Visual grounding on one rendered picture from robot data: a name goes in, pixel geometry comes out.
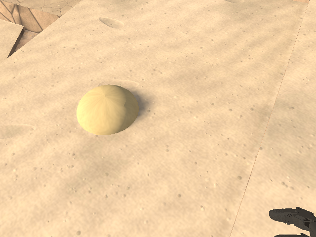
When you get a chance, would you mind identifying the right robot hand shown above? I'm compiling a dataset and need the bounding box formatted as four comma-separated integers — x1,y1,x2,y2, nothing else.
269,206,316,237

